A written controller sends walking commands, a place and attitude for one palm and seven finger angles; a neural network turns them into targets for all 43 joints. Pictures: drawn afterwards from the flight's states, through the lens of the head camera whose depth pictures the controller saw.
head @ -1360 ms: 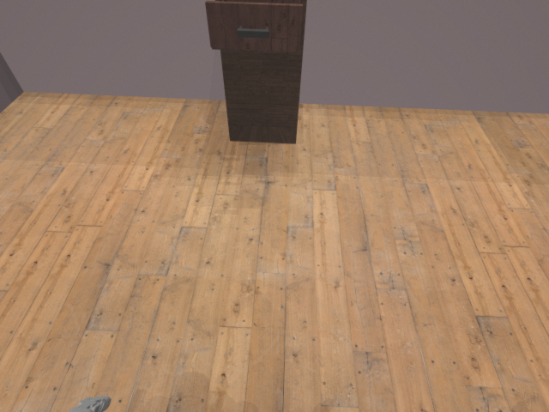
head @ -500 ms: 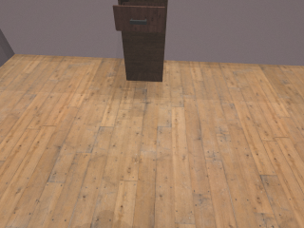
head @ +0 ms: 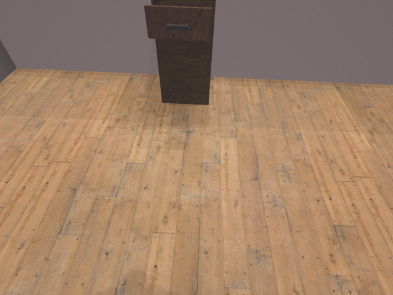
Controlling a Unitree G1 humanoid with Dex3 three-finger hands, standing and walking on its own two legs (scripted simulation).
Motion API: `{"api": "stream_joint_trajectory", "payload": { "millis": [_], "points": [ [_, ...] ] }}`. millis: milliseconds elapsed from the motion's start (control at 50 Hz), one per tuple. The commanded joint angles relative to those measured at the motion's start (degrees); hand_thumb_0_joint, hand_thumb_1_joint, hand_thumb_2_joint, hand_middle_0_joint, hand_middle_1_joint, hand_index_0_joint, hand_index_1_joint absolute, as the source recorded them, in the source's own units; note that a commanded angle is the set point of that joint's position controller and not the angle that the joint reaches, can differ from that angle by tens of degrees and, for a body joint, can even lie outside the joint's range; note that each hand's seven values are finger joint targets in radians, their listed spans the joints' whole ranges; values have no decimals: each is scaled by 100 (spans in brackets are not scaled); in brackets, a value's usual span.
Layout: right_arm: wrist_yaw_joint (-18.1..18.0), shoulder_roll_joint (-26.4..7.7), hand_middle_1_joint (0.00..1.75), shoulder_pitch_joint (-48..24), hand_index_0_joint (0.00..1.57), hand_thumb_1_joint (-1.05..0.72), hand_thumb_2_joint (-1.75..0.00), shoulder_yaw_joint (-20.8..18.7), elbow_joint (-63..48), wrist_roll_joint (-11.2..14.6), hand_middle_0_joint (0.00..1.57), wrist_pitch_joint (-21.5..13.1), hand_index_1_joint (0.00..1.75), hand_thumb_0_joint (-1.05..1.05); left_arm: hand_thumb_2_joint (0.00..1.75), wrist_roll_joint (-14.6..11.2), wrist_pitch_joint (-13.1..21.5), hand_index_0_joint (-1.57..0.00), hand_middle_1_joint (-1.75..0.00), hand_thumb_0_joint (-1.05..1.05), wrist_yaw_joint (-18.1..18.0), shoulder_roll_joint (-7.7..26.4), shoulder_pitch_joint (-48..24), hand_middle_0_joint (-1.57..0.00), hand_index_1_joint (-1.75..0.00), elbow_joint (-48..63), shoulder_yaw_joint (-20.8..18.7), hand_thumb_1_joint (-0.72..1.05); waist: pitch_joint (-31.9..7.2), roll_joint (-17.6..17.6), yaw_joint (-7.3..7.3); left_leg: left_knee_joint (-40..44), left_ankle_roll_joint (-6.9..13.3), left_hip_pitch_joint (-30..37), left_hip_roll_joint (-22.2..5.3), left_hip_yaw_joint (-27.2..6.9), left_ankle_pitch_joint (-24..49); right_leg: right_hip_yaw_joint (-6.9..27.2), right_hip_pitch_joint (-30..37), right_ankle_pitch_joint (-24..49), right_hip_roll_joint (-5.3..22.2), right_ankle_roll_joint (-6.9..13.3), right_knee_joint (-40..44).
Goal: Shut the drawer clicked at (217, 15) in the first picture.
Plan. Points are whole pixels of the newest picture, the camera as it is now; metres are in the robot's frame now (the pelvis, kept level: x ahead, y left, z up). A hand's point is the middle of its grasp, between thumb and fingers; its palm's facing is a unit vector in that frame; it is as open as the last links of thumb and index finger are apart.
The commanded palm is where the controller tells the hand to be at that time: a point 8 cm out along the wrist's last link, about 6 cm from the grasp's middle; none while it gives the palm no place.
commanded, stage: look at it before walking up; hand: left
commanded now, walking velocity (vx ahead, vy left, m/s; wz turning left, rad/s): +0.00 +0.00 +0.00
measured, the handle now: (177, 25) +1.38 +0.18 -0.02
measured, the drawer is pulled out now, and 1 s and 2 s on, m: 0.30 0.30 0.30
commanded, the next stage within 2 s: walk to a spot facing it in 0.18 s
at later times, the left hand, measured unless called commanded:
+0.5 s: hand out of the picture +0.05 +0.22 -0.18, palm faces +0.00 -0.97 -0.24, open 7.4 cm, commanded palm none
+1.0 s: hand (143, 223) +0.34 +0.18 -0.19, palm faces -0.08 -0.98 -0.20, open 7.3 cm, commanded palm none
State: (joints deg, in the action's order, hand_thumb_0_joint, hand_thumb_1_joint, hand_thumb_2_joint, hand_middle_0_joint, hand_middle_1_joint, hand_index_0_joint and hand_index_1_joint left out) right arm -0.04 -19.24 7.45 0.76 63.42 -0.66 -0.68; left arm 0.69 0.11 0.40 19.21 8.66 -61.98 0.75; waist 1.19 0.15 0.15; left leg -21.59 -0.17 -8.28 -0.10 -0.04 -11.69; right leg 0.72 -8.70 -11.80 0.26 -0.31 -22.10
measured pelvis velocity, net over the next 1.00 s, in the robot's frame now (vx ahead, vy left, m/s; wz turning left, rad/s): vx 0.21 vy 0.00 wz -0.03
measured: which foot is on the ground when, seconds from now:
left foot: down 0.00-0.98, up 1.00-1.00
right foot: down 0.00-0.58, up 0.60-0.96, down 0.98-1.00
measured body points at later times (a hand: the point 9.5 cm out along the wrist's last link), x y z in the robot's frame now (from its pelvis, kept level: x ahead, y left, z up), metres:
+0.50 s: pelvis +0.03 +0.01 -0.01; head +0.02 +0.02 +0.44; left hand +0.05 +0.27 -0.16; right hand +0.06 -0.26 -0.15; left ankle +0.00 +0.12 -0.74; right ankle +0.00 -0.12 -0.75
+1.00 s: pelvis +0.21 +0.00 -0.03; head +0.25 +0.00 +0.41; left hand +0.35 +0.23 -0.17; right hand +0.01 -0.17 -0.16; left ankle +0.01 +0.12 -0.72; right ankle +0.31 -0.11 -0.75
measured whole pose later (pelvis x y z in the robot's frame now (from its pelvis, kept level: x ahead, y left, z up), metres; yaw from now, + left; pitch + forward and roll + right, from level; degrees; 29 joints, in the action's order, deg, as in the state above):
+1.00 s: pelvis +0.21 +0.00 -0.03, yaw -2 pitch -1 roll -1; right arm -1.4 -4.8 33.4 -0.7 71.9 -0.8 -3.2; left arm 1.5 3.3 1.3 11.9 5.0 -55.9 -3.1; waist 5.9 -0.3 -2.9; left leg -37.3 0.3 2.8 -3.3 4.2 -30.6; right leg -8.0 -25.5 -9.3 2.5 3.9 -35.7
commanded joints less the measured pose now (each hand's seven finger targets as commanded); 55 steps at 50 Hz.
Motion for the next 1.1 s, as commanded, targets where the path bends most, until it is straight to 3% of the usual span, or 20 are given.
{"api": "stream_joint_trajectory", "payload": {
  "millis": [0, 260, 300, 360, 400, 460, 520, 540, 560, 580, 620, 700, 840, 880, 920, 940, 960, 980, 1020, 1080],
  "points": [
    [-65, -1170, 30, -275, 20, -90, -90, -244, -345, 26, 20, -131, 30, 0, 90, -4, 135, -20, -30, 0, -103, 1175, -230, -20, -30, 337, -252, 90, -242, 1, 3, 378, 187, 59, -680, -570, 687, 562, -14, 588, 641, 194, 366],
    [-66, -1182, 30, -297, 20, -90, -90, -244, -339, 27, 20, -130, 30, 0, 90, -5, 141, -20, -30, 0, -103, 1183, -207, -20, -30, 326, -252, 90, -257, -18, 2, 413, 179, 131, -695, -556, 747, 547, 24, 675, 652, 191, 392],
    [-31, -435, 30, 108, 20, -90, -90, -69, -155, -22, 20, -20, 30, 0, 90, 6, 18, -20, -30, 0, -125, 468, 234, -20, -30, 134, -97, 90, -257, 72, 10, 292, 89, 63, -611, -399, -165, 520, -29, -460, 595, 96, 377],
    [0, -383, 30, 329, 20, -90, -90, -118, -187, -72, 20, 39, 30, 0, 90, 57, -48, -20, -30, 0, -51, 534, 550, -20, -30, 147, -175, 90, 386, 299, 62, 36, 137, -724, -392, -329, -1829, 876, -398, -2214, 604, 265, 565],
    [2, -316, 30, 427, 20, -90, -90, -135, -264, -84, 20, 15, 30, 0, 90, 58, -33, -20, -30, 0, -24, 571, 780, -20, -30, 169, -245, 90, 654, 517, 102, -466, 132, -1140, -236, -144, -1847, 1202, -421, -2570, 757, 471, 670],
    [0, -109, 30, 614, 20, -90, -90, -174, -380, -62, 20, -87, 30, 0, 90, 31, 62, -20, -30, 0, -47, 622, 1147, -20, -30, 191, -371, 90, 499, 868, 90, -1319, 107, -1339, -192, 258, -1306, 1710, -114, -2362, 1270, 861, 840],
    [-2, 40, 30, 1124, 20, -90, -90, -215, -284, -25, 20, -187, 30, 0, 90, 38, 124, -20, -30, 0, -50, 434, 998, -20, -30, 258, -416, 90, 570, 490, -175, -724, 147, -485, -319, 326, -1127, 1085, -699, -1440, 1017, 801, 213],
    [-12, 1, 30, 1515, 20, -90, -90, -250, -139, -36, 20, -221, 30, 0, 90, 40, 111, -20, -30, 0, -36, 212, 898, -20, -30, 297, -392, 90, 667, -109, -322, -236, 275, 123, -529, -84, -1045, 579, -1290, -1294, 591, 580, -508],
    [-47, -325, 30, 2239, 20, -90, -90, -358, 109, -84, 20, -279, 30, 0, 90, 30, 118, -20, -30, 0, -7, -120, 671, -20, -30, 419, -340, 90, 614, -1412, -597, 505, 709, 934, -1449, -1515, -808, -275, -2244, -1105, -62, 269, -2257],
    [-139, -410, 30, 2928, 20, -90, -90, -397, 303, -103, 20, -314, 30, 0, 90, 56, 204, -20, -30, 0, -39, -254, 109, -20, -30, 688, -288, 90, 917, -1728, -814, 974, 1092, 1433, -2176, -2565, 386, -419, -3353, -1979, -175, 167, -3449],
    [-211, -3, 30, 2837, 20, -90, -90, -301, 309, -47, 20, -364, 30, 0, 90, 58, 278, -20, -30, 0, -10, -207, -39, -20, -30, 687, -345, 90, 961, -412, -595, 647, 1430, 1597, -2376, -2212, 2008, -13, -3791, -1617, 398, 203, -4248],
    [-257, 322, 30, 2530, 20, -90, -90, -268, 285, -32, 20, -496, 30, 0, 90, 64, 159, -20, -30, 0, 123, -620, 44, -20, -30, 607, -334, 90, 893, -732, -263, 1011, 1030, 1070, -1645, -801, 1758, -336, -3358, -667, 593, 59, -3952],
    [-257, 409, 30, 2666, 20, -90, -90, -295, 548, -43, 20, -485, 30, 0, 90, 10, 160, -20, -30, 0, 159, -801, -561, -20, -30, 823, -330, 90, 922, -820, -207, 1088, 838, 679, -1365, 62, 2729, -898, -2025, 249, 251, 249, -1907],
    [-261, 273, 30, 2524, 20, -90, -90, -335, 562, -37, 20, -467, 30, 0, 90, 20, 184, -20, -30, 0, 128, -660, -108, -20, -30, 725, -387, 90, 645, -770, 62, 434, 809, 766, -1483, 198, 3836, -905, -1309, 73, 107, 411, -1679],
    [-233, 196, 30, 2407, 20, -90, -90, -375, 512, -13, 20, -433, 30, 0, 90, 76, 255, -20, -30, 0, 73, -417, 1132, -20, -30, 368, -489, 90, -86, -442, 599, -1172, 590, 466, -1218, 370, 4062, -1021, 326, 277, -123, 504, -1101],
    [-175, 366, 30, 2455, 20, -90, -90, -361, 455, 28, 20, -425, 30, 0, 90, 130, 353, -20, -30, 0, 8, -3, 1923, -20, -30, 147, -611, 90, -535, 82, 901, -2758, 398, -676, -992, 399, 2742, -231, 1737, 128, 618, 755, -901],
    [-152, 786, 30, 2741, 20, -90, -90, -311, 274, 104, 20, -453, 30, 0, 90, 108, 376, -20, -30, 0, -87, 590, 2497, -20, -30, 14, -748, 90, -1329, 1294, 874, -4992, 162, -2144, -84, 521, -1429, 2489, 2741, 32, 2424, 1438, -217],
    [-139, 747, 30, 2287, 20, -90, -90, -329, 115, 100, 20, -422, 30, 0, 90, -10, 342, -20, -30, 0, -85, 746, 2362, -20, -30, 9, -777, 90, -1166, 909, 820, -6009, 296, -2542, -198, -19, -2003, 3233, 2162, -717, 2847, 1702, 572],
    [-69, 742, 30, 1598, 20, -90, -90, -407, -112, 13, 20, -360, 30, 0, 90, 1, 337, -20, -30, 0, -119, 138, 1241, -20, -30, 277, -629, 90, -50, 340, 421, -6054, 297, -2822, -779, -187, -1054, 2265, 451, -1591, 2465, 1370, 906],
    [-14, 987, 30, 1836, 20, -90, -90, -376, -64, -89, 20, -142, 30, 0, 90, 98, 418, -20, -30, 0, -150, -351, 691, -20, -30, 362, -458, 90, 247, 342, -163, -4951, 95, -2128, -995, 5, -808, 721, -1022, -797, 1918, 1010, 1083]
  ]
}}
